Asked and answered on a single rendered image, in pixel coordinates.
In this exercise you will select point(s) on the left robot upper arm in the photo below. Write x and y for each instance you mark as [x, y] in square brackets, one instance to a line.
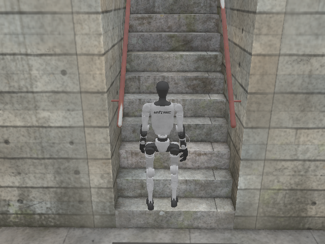
[145, 116]

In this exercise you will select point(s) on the robot right forearm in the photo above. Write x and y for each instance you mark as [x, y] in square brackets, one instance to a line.
[182, 139]

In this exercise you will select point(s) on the left robot hand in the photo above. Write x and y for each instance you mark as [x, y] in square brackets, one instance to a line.
[142, 146]

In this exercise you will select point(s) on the right robot upper arm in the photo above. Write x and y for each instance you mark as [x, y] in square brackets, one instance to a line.
[179, 117]

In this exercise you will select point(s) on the robot left forearm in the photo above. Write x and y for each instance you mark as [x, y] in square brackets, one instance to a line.
[143, 136]

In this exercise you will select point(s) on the right robot hand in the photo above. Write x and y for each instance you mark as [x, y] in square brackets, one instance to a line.
[184, 155]

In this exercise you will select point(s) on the robot left foot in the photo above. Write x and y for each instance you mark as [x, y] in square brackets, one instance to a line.
[150, 205]

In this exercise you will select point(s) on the robot right thigh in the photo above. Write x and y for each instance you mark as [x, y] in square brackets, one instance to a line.
[174, 154]

